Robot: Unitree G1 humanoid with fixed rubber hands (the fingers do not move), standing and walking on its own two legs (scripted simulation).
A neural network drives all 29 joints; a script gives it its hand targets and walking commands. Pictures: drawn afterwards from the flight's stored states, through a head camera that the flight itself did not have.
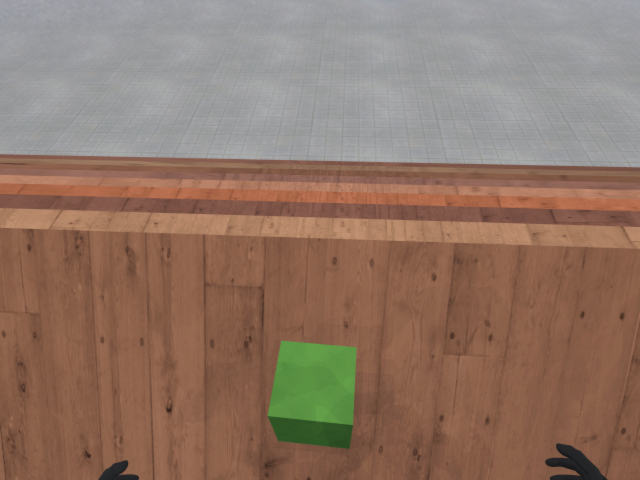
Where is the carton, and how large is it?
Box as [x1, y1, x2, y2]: [268, 341, 356, 448]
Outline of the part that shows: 281,341 268,411 268,417 278,440 349,448 353,414 356,347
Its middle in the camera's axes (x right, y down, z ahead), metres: -0.01 +0.45 +1.10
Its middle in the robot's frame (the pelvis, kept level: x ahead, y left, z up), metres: +0.43 +0.05 -0.66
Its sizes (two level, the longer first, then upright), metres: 0.210 0.200 0.250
